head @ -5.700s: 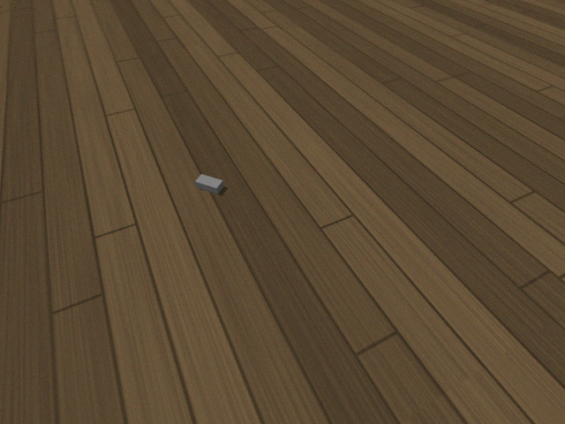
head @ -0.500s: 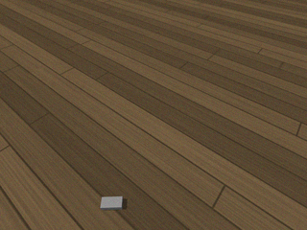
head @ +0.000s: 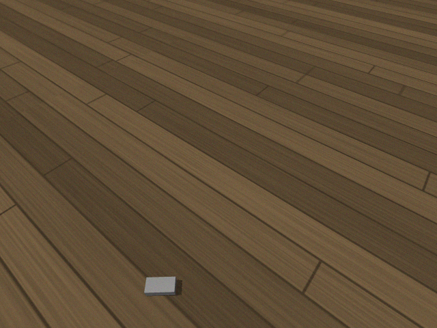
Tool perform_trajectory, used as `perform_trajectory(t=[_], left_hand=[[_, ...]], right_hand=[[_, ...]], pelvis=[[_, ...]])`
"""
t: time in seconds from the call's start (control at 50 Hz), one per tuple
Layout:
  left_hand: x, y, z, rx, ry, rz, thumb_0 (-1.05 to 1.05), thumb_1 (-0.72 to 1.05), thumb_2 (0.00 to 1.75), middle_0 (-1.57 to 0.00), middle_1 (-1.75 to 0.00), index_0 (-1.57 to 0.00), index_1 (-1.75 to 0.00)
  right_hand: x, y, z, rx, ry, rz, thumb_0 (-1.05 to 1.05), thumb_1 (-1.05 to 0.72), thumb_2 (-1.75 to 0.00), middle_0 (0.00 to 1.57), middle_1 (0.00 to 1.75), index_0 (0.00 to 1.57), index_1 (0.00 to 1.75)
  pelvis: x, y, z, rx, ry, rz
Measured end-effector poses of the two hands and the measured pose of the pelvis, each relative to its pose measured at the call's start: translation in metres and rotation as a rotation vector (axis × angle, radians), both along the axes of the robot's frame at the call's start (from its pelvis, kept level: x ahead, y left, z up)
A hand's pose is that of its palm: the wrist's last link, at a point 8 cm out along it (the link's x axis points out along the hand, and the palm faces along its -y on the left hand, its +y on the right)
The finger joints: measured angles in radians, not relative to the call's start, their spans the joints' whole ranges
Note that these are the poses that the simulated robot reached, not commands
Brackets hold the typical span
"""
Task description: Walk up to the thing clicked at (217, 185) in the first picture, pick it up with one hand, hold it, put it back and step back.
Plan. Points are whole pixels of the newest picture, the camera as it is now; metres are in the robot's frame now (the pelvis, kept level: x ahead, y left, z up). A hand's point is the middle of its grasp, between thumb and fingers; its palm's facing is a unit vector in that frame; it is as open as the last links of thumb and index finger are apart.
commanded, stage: stand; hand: left
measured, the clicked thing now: (160, 286) +0.45 +0.27 -0.76
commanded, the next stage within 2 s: none
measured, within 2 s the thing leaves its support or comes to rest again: neither
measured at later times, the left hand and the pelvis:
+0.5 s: hand out of the picture +0.06 +0.26 -0.16, palm faces -0.02 -0.94 -0.34, open 7.4 cm; pelvis -0.01 +0.00 +0.00, yaw +0 degrees
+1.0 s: hand out of the picture +0.07 +0.26 -0.16, palm faces -0.03 -0.94 -0.34, open 7.4 cm; pelvis +0.00 +0.00 +0.00, yaw +0 degrees
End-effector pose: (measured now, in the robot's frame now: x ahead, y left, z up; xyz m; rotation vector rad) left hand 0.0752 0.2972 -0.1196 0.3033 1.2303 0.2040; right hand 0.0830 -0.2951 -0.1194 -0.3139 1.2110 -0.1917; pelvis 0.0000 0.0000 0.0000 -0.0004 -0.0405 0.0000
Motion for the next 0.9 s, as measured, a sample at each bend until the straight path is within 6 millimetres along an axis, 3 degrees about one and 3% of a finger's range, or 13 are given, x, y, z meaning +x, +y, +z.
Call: perform_trajectory(t=[0.42,0.9], left_hand=[[-0.018,0.003,-0.001,0.004,0.025,-0.003,0.01,0.91,0.9,-0.2,-0.3,-0.2,-0.3],[-0.01,0.004,0.0,0.008,0.006,-0.016,0.01,0.91,0.9,-0.2,-0.3,-0.2,-0.3]], right_hand=[[-0.023,-0.001,-0.002,0.001,0.044,-0.012,0.01,-0.9,-0.9,0.2,0.3,0.21,0.3],[-0.014,0.0,-0.001,0.003,0.022,-0.008,0.01,-0.9,-0.9,0.2,0.3,0.21,0.3]], pelvis=[[-0.006,0.001,0.0,0.0,0.003,0.003],[-0.002,0.002,0.0,0.002,0.004,0.001]])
